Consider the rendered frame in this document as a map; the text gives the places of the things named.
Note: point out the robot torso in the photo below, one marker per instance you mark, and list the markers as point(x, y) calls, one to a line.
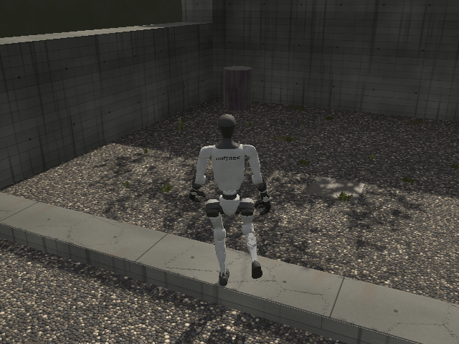
point(228, 168)

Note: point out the robot left hand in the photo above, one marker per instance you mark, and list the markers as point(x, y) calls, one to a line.
point(193, 198)

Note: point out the left robot foot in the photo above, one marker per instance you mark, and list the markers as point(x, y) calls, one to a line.
point(223, 280)

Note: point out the right robot forearm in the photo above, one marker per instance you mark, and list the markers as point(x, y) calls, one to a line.
point(263, 191)

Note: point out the robot left upper arm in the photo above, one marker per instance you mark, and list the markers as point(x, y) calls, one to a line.
point(202, 162)

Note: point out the robot right hand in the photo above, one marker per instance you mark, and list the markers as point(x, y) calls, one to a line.
point(260, 204)

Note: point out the left robot forearm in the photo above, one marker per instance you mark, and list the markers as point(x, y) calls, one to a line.
point(194, 190)

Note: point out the robot right upper arm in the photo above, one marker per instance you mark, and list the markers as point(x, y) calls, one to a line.
point(251, 152)

